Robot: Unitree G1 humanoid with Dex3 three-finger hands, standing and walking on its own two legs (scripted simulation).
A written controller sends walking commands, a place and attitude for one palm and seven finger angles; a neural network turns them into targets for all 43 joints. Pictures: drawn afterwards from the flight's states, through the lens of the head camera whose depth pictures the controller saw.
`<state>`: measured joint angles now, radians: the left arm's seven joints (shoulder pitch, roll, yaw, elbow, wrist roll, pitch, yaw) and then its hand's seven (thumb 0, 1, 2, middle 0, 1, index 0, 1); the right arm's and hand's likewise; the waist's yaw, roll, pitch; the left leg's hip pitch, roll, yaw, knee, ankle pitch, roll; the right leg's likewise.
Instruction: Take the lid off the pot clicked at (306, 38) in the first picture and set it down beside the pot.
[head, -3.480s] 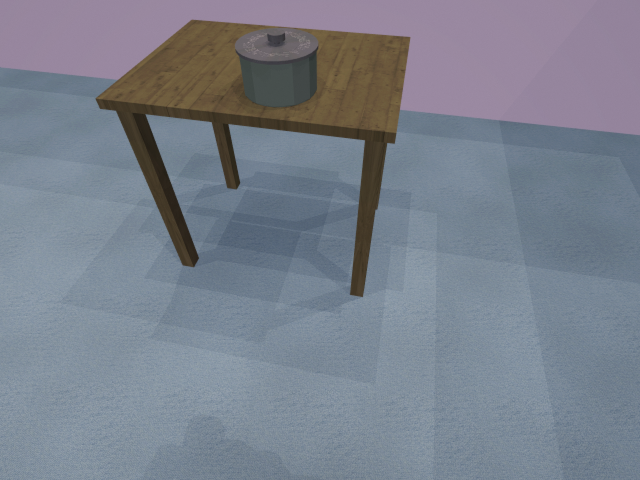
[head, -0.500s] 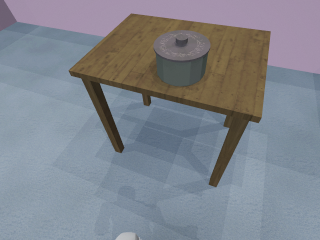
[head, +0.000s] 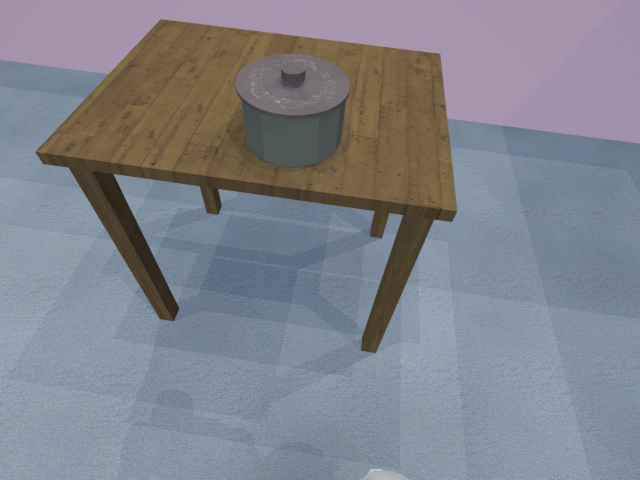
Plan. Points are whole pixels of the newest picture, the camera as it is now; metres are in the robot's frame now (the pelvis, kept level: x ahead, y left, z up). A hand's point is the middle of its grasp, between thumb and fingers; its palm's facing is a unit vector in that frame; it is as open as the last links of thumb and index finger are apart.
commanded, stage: take the last steps up to it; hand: left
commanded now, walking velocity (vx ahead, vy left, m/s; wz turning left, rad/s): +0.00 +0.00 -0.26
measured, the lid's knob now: (293, 72) +0.75 +0.11 +0.10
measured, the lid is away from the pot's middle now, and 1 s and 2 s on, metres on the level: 0.00 0.00 0.00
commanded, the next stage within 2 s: come to a stop and stand still in 0.72 s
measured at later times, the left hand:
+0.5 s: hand out of the picture +0.07 +0.14 -0.16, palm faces +0.01 -0.98 -0.22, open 7.3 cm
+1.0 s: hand (221, 365) +0.30 +0.18 -0.17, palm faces +0.00 -0.98 -0.22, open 7.3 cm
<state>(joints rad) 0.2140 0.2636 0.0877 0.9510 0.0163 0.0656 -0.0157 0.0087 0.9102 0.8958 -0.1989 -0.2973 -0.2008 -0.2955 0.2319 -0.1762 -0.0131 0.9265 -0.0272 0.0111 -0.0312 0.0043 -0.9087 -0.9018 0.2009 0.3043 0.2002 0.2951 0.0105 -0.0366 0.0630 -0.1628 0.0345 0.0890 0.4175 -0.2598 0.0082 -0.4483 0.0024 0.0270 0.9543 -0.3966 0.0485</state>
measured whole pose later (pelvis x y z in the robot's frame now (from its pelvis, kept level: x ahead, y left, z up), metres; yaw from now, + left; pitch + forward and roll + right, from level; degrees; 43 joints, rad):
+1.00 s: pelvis +0.23 +0.00 -0.01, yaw -3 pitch -1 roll +2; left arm 0.20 0.17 0.04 1.01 0.02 0.00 0.04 0.01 0.93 0.90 -0.20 -0.30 -0.20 -0.30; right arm 0.24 -0.15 -0.01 1.05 -0.02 -0.02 -0.03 0.00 -0.93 -0.90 0.20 0.30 0.20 0.29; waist 0.00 -0.04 0.06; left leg -0.18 -0.03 0.12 0.43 -0.23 0.05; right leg -0.40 -0.07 -0.04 0.73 -0.29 0.02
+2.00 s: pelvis +0.21 +0.05 +0.00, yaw -5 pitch +0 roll +1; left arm 0.29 0.15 -0.01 1.03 0.02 0.02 0.03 0.01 0.92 0.90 -0.20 -0.30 -0.20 -0.30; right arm 0.28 -0.19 0.00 1.01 -0.02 -0.01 -0.02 0.00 -0.92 -0.90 0.20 0.30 0.20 0.29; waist 0.01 0.02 0.03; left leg -0.18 -0.05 0.10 0.44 -0.25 0.07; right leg -0.27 -0.04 -0.03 0.49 -0.22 0.00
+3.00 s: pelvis +0.24 +0.00 +0.00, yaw -4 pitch -1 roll +1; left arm 0.30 0.13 -0.02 1.11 0.00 -0.01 0.04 0.01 0.92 0.90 -0.20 -0.30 -0.20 -0.30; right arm 0.29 -0.13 0.01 1.14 -0.01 -0.03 -0.04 0.01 -0.92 -0.90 0.20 0.30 0.20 0.29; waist 0.01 0.01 0.04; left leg -0.11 0.01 0.06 0.40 -0.27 -0.01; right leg -0.18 0.03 -0.08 0.43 -0.25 -0.07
